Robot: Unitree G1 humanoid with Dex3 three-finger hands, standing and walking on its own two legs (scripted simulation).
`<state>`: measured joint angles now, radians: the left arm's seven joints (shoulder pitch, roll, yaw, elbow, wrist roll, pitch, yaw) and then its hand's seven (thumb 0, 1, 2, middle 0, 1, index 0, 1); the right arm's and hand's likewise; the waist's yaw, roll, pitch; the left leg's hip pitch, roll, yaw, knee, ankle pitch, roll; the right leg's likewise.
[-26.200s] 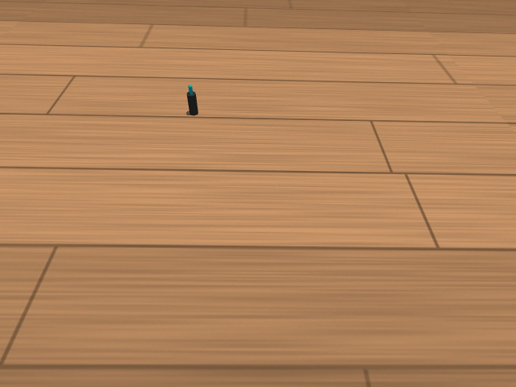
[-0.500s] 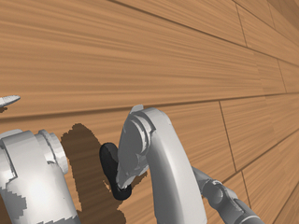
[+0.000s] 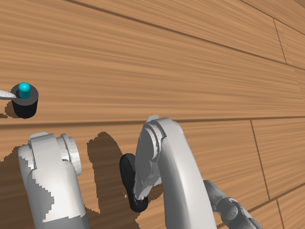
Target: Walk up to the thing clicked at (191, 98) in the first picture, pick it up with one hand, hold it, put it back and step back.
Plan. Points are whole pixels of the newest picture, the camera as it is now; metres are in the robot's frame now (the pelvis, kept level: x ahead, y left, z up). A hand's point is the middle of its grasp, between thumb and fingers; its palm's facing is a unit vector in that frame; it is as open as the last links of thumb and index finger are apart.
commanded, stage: rise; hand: left
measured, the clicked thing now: (25, 99) +0.43 +0.21 -0.21
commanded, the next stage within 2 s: home in 0.10 s
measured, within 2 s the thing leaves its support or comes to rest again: neither
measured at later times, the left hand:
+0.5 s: hand out of the picture +0.38 +0.39 +0.02, palm faces +0.26 -0.84 -0.47, open 17.4 cm
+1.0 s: hand out of the picture +0.29 +0.27 +0.21, palm faces +0.29 -0.88 -0.38, open 17.4 cm
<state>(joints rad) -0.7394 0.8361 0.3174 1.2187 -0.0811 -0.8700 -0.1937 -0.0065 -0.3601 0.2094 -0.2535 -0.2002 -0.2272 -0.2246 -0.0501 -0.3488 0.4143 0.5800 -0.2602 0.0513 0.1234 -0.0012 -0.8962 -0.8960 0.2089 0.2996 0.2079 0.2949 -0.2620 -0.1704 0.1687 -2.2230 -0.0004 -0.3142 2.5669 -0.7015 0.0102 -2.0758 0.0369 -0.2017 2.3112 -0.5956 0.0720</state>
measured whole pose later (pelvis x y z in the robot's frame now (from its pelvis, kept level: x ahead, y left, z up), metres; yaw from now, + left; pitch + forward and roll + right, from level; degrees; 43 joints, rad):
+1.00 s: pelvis +0.07 -0.02 +0.31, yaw +13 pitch +24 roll -3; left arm 0.01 0.34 0.13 0.43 0.01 0.11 0.13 -0.01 -0.54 0.06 -0.05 -0.05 -0.06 -0.05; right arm 0.17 -0.24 0.00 0.51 0.04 0.05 -0.10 0.01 -0.90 -0.90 0.21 0.30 0.20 0.30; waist -0.06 0.01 -0.17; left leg -1.24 0.05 -0.06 1.43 -0.61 -0.02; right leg -1.22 -0.01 -0.05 1.38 -0.57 0.01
